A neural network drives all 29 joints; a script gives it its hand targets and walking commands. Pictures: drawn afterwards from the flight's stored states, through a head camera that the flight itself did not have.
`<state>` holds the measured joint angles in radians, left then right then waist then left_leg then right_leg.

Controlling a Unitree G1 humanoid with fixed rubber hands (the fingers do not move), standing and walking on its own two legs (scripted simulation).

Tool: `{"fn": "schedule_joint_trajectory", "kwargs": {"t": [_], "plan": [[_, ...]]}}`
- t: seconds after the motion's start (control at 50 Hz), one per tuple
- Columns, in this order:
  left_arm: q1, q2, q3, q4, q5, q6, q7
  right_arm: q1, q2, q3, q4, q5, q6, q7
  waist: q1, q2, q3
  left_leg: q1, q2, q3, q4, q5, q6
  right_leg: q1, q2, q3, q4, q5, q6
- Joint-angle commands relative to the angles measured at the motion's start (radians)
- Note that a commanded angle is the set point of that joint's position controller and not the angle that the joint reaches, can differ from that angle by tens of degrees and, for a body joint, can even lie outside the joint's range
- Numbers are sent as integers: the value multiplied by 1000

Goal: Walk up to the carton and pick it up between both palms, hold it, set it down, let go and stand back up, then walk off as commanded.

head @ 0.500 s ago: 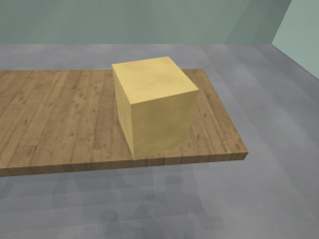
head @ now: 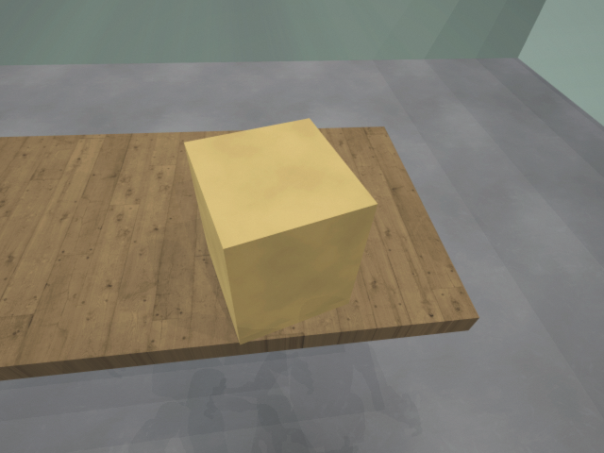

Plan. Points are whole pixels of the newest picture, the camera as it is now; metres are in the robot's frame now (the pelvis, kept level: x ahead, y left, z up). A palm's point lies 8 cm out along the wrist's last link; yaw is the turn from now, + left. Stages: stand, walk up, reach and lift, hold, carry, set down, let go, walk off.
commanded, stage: walk up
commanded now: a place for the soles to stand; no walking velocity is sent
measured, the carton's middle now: (274, 231) +0.45 +0.05 +0.03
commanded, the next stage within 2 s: reach and lift in 1.86 s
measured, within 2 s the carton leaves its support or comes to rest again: neither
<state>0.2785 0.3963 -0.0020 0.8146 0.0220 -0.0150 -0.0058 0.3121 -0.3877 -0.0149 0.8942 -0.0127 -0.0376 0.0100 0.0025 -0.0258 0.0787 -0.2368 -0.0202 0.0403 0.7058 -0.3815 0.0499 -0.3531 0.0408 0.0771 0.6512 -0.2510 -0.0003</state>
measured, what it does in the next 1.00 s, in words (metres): stands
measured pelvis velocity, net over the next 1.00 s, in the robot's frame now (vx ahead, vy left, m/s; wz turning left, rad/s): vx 0.00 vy -0.02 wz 0.00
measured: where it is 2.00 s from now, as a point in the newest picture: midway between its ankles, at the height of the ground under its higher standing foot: outside the picture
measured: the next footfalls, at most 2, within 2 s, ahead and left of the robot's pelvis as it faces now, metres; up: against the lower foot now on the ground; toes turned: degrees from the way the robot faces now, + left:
none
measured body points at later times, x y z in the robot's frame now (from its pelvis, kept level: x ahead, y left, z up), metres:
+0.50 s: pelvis -0.01 -0.01 +0.01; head +0.00 -0.01 +0.46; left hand +0.13 +0.29 -0.09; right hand +0.07 -0.32 -0.11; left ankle -0.03 +0.10 -0.72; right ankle +0.06 -0.12 -0.72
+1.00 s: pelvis +0.00 -0.02 +0.01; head +0.01 -0.01 +0.46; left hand +0.13 +0.29 -0.09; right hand +0.07 -0.32 -0.10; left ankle -0.03 +0.10 -0.72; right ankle +0.06 -0.12 -0.72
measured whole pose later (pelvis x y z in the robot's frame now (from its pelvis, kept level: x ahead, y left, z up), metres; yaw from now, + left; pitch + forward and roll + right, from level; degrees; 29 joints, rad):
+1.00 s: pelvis +0.00 -0.02 +0.01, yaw +0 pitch +0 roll +1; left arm 0.15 0.40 0.00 0.82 0.01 0.01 -0.03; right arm 0.26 -0.39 0.01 0.89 -0.01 -0.04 0.01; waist 0.00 -0.02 0.03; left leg -0.20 -0.02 0.04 0.52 -0.32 0.02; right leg -0.35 0.04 0.08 0.54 -0.18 -0.01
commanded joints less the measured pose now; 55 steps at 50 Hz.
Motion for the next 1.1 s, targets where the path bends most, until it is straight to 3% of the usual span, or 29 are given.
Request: {"fn": "schedule_joint_trajectory", "kwargs": {"t": [0.0, 0.04, 0.1, 0.14, 0.18, 0.24, 0.44, 0.56, 0.72, 0.92, 0.94, 0.98, 1.08], "plan": [[-121, 193, 75, -20, -14, -11, 17, -8, -223, -56, -58, 27, -29, -43, -33, -68, -93, 26, 117, -184, -172, 105, 15, 43, -164, 159, -97, 241, -141], [-107, 180, 72, -11, -18, -5, 13, -51, -258, -66, -50, 19, -39, -43, -3, -37, -58, -20, 197, -272, -247, 223, 45, 65, -92, 86, -37, 194, -85], [-116, 182, 67, 3, -17, -11, 8, -91, -251, -59, -49, 24, -40, -46, 1, -37, -102, -17, 174, -203, -201, 398, 24, 156, -113, 76, -75, 332, -90], [-126, 192, 66, 4, -19, -14, 6, -84, -224, -50, -41, 25, -37, -45, -7, -39, -146, 1, 138, -158, -180, 363, 3, 186, -148, 123, -91, 380, -117], [-157, 199, 66, 3, -21, -10, 7, -84, -221, -49, -33, 24, -34, -43, -14, -38, -158, 13, 137, -162, -201, 326, 0, 183, -156, 131, -92, 345, -120], [-184, 184, 61, 8, -21, -3, 5, -105, -234, -49, -26, 15, -36, -42, -6, -22, -129, -7, 159, -193, -250, 263, 10, 169, -135, 115, -110, 254, -99], [-208, 185, 59, 14, -15, -7, -5, -111, -224, -45, -16, 5, -37, -31, -7, -7, -120, -20, 141, -177, -308, 113, 12, 164, -134, 137, -206, 43, -88], [-199, 182, 59, 21, -14, -8, -8, -106, -218, -46, -13, 2, -39, -28, -1, -4, -122, -28, 144, -179, -337, 84, 12, 180, -133, 137, -233, -1, -84], [-198, 178, 57, 19, -14, -9, -9, -97, -218, -46, -13, 1, -39, -26, -3, -2, -149, -6, 146, -172, -338, 128, 6, 194, -131, 129, -231, 32, -80], [-197, 172, 54, 13, -17, -10, -7, -102, -212, -43, -21, 3, -41, -27, -5, -6, -179, 29, 149, -156, -317, 246, 0, 210, -135, 110, -209, 175, -78], [-219, 168, 53, 18, -23, -7, -4, -117, -205, -38, -21, 7, -37, -28, -6, 3, -157, 26, 153, -160, -311, 349, -5, 208, -145, 118, -203, 273, -74], [-210, 170, 52, 15, -27, -8, -2, -118, -207, -40, -26, 12, -34, -30, -9, 10, -197, 65, 149, -140, -287, 416, -12, 222, -153, 114, -195, 353, -73], [-222, 165, 53, 14, -26, -1, -1, -129, -205, -41, -27, 8, -29, -30, -6, 12, -177, 38, 160, -159, -310, 349, -10, 219, -146, 111, -206, 269, -68]]}}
